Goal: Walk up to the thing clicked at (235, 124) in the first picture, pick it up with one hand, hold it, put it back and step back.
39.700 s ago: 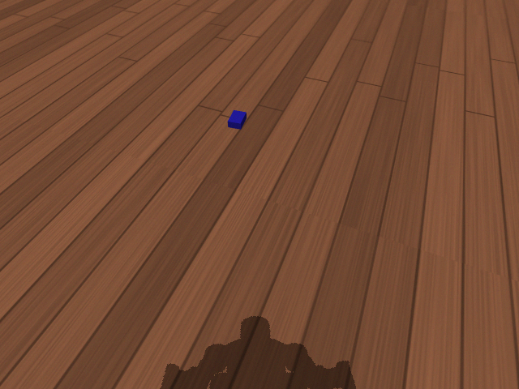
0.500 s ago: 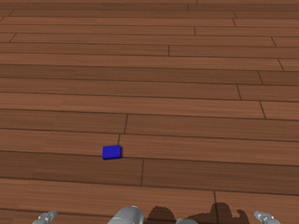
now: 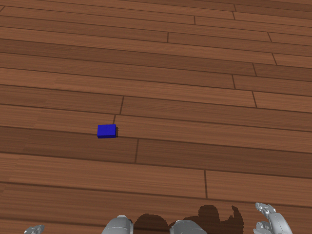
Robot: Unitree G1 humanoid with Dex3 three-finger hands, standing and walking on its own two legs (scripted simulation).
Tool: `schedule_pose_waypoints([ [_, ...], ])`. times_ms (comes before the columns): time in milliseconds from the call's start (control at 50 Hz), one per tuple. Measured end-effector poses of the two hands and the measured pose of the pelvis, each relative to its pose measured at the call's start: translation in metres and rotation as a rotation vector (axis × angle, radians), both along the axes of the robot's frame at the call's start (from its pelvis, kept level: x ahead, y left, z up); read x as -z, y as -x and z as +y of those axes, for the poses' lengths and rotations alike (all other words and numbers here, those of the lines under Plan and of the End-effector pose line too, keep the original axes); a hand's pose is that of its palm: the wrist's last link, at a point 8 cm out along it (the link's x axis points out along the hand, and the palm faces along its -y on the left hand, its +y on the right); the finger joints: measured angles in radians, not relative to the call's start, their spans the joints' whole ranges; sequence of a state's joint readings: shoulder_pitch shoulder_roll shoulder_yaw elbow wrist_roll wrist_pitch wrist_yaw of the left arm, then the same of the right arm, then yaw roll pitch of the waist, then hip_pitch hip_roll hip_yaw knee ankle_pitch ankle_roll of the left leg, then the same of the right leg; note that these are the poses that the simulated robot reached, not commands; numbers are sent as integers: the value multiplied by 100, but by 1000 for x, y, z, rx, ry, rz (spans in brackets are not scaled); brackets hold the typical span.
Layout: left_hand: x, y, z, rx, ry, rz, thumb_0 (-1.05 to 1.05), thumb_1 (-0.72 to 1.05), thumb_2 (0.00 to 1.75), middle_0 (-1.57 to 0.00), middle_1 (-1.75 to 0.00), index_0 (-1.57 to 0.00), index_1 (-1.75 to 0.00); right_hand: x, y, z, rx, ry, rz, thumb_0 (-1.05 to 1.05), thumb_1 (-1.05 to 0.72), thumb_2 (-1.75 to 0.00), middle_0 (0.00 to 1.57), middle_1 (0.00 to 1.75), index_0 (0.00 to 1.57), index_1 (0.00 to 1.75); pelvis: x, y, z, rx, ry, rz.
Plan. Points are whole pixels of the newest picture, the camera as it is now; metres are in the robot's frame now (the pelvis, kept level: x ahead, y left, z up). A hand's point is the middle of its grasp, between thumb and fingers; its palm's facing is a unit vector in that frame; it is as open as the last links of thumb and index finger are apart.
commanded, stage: step back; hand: left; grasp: from above
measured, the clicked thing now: (107, 131) +0.76 +0.31 -0.74
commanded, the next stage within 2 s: stand in 1.90 s
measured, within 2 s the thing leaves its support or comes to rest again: neither
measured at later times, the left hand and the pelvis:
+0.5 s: hand out of the picture -0.05 +0.24 -0.15, palm faces +0.07 -0.92 -0.40, open 7.4 cm; pelvis -0.17 -0.04 -0.01, yaw +6 degrees
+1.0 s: hand out of the picture -0.28 +0.21 -0.14, palm faces +0.10 -0.89 -0.44, open 7.4 cm; pelvis -0.31 -0.08 -0.01, yaw +7 degrees
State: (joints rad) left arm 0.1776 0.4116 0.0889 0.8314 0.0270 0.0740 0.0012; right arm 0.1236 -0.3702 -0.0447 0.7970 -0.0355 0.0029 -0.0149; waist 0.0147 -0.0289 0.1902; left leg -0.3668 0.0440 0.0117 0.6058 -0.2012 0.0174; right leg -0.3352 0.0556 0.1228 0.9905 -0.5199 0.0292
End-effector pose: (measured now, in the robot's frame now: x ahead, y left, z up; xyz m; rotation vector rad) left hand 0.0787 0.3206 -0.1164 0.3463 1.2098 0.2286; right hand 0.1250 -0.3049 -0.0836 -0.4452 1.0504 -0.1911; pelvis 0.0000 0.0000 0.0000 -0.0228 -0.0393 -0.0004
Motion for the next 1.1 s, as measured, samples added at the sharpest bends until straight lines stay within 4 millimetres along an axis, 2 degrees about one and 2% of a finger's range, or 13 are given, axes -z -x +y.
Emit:
schedule_pose_waypoints([
  [100,0,48,-21,10,-25,11,1,91,90,-21,-30,-20,-30,20,30,-29,6,-23,-21,1,-90,-89,20,30,21,30,13,40,-21,15,5,-5],
  [200,-17,96,-41,-17,-27,19,1,90,90,-21,-30,-20,-30,26,77,-42,42,-45,39,1,-90,-90,20,30,21,30,3,68,-32,-3,-44,-5],
  [240,-22,106,-43,-25,-37,9,1,90,90,-21,-30,-20,-30,28,98,-44,39,-50,68,1,-90,-90,20,30,21,30,0,79,-34,-18,-51,1],
  [320,-26,112,-43,-23,-55,-54,1,90,90,-21,-31,-20,-30,33,140,-44,20,-43,148,1,-90,-90,20,30,21,30,1,103,-37,-61,-49,9],
  [400,-17,119,-36,-22,-49,-131,1,90,90,-21,-31,-20,-30,38,173,-39,-11,-26,196,1,-90,-90,20,30,21,30,10,132,-35,-107,-36,8],
  [460,-10,133,-35,-31,-32,-143,1,90,90,-21,-30,-20,-30,36,195,-33,-21,-29,205,1,-90,-90,20,30,21,30,11,156,-36,-107,-54,-10],
  [540,-10,160,-44,-45,-11,-118,1,90,90,-21,-30,-20,-30,24,213,-34,-28,-32,165,1,-90,-89,20,30,21,30,3,181,-42,-102,-22,-8],
  [620,-10,196,-55,-40,-2,-94,1,90,90,-21,-30,-20,-30,17,219,-44,-38,-21,99,1,-90,-89,20,30,21,30,1,208,-51,-78,-9,2],
  [740,-3,261,-75,-16,-33,-40,1,90,90,-21,-30,-20,-30,26,232,-72,-48,-34,0,1,-90,-89,20,30,21,30,14,255,-74,-36,4,1],
  [820,-10,311,-87,-40,-35,-3,1,90,90,-21,-30,-20,-30,28,259,-81,-21,-51,20,1,-90,-90,20,30,21,30,8,278,-82,-39,-24,-7],
  [920,-20,352,-85,-80,-56,-1,1,90,90,-21,-31,-20,-30,33,304,-85,-26,-58,87,1,-90,-90,20,30,21,30,3,299,-82,-71,-38,-3],
  [1000,-19,372,-71,-110,-66,-31,1,90,90,-21,-31,-20,-30,38,338,-82,-44,-50,170,1,-90,-90,20,30,21,30,7,312,-77,-119,-29,-1],
  [1100,-14,391,-60,-128,-51,1,1,90,90,-21,-30,-20,-30,35,368,-68,-27,-66,191,1,-90,-90,20,30,21,30,3,322,-71,-124,-48,-12],
])
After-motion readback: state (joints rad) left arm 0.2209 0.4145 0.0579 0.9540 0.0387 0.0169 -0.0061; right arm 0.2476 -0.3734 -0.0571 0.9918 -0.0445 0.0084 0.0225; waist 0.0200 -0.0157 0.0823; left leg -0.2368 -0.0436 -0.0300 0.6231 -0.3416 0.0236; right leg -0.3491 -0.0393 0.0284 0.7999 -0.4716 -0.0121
